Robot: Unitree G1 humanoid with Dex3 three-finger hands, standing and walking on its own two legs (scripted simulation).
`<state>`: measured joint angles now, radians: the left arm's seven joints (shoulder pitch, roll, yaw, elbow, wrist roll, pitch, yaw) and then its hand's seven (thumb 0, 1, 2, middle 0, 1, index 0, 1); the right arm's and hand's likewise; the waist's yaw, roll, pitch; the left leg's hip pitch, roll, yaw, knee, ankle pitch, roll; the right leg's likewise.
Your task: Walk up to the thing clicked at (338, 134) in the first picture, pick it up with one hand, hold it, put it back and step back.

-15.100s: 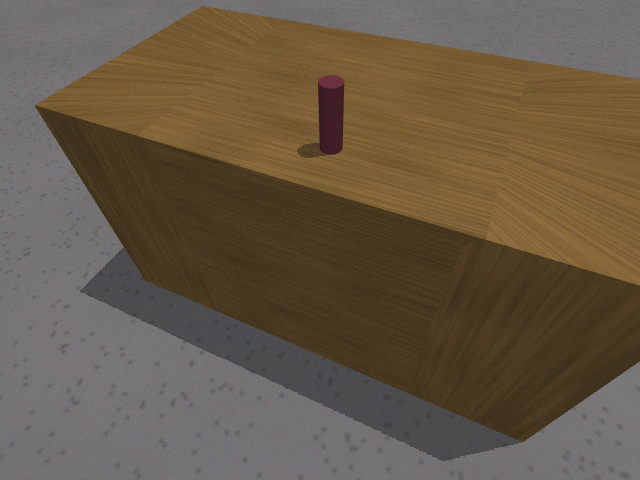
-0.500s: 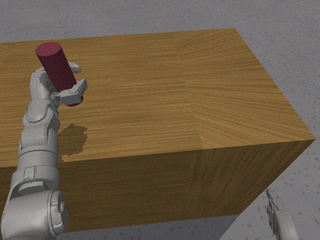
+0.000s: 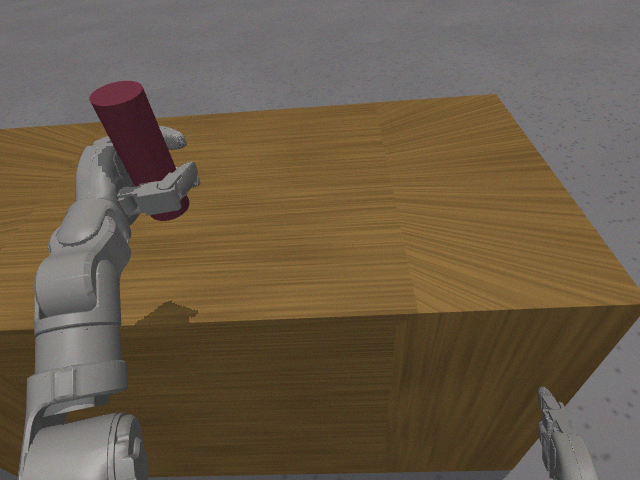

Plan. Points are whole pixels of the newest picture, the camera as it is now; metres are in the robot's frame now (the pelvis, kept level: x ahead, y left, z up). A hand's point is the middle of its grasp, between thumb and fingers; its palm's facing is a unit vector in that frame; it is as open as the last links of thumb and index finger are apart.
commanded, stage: lift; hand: left
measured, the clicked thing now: (146, 157) +0.39 +0.19 +0.26
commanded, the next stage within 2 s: hold in 0.54 s
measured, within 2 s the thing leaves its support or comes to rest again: neither
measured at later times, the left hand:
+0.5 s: hand (154, 164) +0.36 +0.17 +0.27, palm faces +0.11 -0.99 +0.00, open 6.2 cm
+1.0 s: hand (144, 155) +0.34 +0.17 +0.29, palm faces +0.10 -1.00 +0.01, open 6.1 cm
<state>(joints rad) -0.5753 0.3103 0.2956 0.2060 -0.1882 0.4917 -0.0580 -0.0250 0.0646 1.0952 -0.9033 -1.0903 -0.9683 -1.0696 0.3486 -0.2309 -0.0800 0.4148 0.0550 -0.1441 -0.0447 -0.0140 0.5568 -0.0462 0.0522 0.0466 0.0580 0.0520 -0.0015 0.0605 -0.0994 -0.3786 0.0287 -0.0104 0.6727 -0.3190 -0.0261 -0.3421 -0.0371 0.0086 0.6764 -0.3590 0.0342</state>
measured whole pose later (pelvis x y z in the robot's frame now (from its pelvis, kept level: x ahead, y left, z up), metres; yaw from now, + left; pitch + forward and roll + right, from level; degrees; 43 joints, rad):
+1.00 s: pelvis -0.01 +0.00 +0.00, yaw +0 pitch -1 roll +0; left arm -0.58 0.29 0.31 -0.05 -0.25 0.78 -0.03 -0.02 0.07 1.09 -0.90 -1.10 -0.97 -1.07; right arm 0.30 -0.23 -0.11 0.56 0.08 -0.24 -0.02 -0.01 0.54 -0.05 0.05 0.05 0.06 0.05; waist 0.03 0.08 -0.12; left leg -0.32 0.02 -0.01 0.64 -0.29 -0.02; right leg -0.29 -0.04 0.01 0.64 -0.33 0.04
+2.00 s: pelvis -0.02 +0.00 +0.00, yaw +0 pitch -2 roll +0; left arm -0.60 0.29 0.29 -0.03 -0.25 0.81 -0.02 -0.02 0.06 1.10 -0.91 -1.10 -0.97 -1.07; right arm 0.30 -0.22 -0.10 0.56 0.08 -0.29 -0.03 -0.01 0.54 -0.05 0.05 0.05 0.06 0.05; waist 0.02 0.08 -0.12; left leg -0.33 0.02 -0.01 0.63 -0.27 -0.02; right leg -0.30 -0.04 0.01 0.64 -0.31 0.04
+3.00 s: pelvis -0.02 +0.00 +0.00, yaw +0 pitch -2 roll +0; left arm -0.66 0.30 0.29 0.02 -0.25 0.81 -0.01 -0.02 0.06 1.10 -0.91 -1.10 -0.97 -1.07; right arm 0.31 -0.21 -0.08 0.56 0.08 -0.29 -0.02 -0.01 0.54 -0.06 0.05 0.05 0.06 0.05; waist 0.02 0.08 -0.12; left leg -0.33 0.02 -0.01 0.62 -0.27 -0.02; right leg -0.30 -0.04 0.01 0.63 -0.31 0.04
